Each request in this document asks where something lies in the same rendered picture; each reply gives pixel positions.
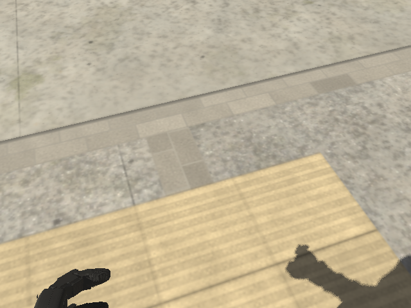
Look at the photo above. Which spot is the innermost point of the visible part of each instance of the left robot hand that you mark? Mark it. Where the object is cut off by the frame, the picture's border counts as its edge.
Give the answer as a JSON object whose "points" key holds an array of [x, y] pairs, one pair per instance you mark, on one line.
{"points": [[69, 285]]}

